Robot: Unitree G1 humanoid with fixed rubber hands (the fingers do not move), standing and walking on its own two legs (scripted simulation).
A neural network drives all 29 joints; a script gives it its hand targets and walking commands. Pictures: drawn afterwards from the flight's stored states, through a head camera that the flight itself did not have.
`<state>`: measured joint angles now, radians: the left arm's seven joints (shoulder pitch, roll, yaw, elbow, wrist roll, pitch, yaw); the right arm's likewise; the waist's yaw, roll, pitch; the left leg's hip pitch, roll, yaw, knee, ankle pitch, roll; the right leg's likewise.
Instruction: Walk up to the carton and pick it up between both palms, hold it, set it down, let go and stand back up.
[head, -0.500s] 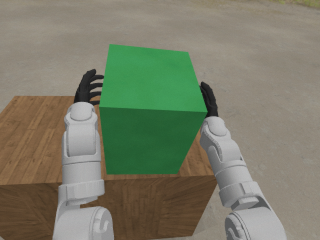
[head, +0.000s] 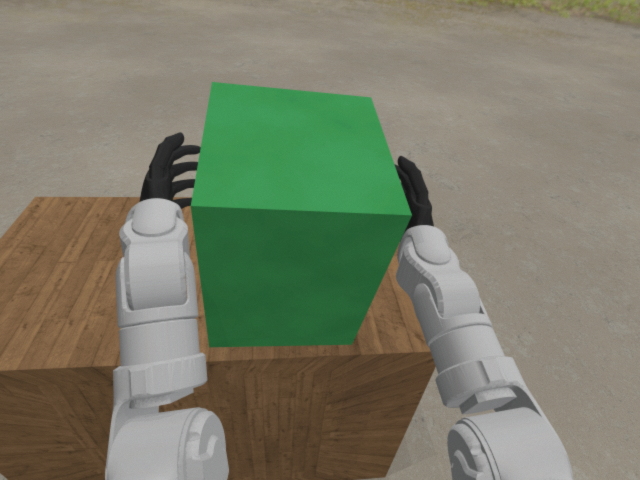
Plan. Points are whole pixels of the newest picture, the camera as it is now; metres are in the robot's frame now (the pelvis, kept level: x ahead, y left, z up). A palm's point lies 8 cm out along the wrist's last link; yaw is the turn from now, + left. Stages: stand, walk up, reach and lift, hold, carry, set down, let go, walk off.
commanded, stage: hold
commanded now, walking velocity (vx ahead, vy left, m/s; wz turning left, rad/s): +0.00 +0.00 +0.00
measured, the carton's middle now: (288, 225) +0.40 +0.01 +0.16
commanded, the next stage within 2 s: none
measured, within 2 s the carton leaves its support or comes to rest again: neither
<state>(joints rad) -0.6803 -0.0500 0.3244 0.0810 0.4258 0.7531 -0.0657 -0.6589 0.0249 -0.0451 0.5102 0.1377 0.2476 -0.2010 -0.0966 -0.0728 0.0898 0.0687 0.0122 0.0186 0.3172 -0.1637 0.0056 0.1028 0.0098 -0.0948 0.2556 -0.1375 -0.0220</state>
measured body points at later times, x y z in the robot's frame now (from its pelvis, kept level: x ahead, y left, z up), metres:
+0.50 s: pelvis +0.00 +0.00 +0.00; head -0.06 +0.03 +0.44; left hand +0.37 +0.16 +0.23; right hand +0.37 -0.14 +0.21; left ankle +0.03 +0.11 -0.75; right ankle +0.02 -0.10 -0.75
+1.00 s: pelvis +0.00 +0.00 +0.00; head -0.05 +0.03 +0.44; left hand +0.37 +0.16 +0.23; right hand +0.37 -0.14 +0.20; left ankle +0.03 +0.11 -0.75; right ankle +0.02 -0.10 -0.75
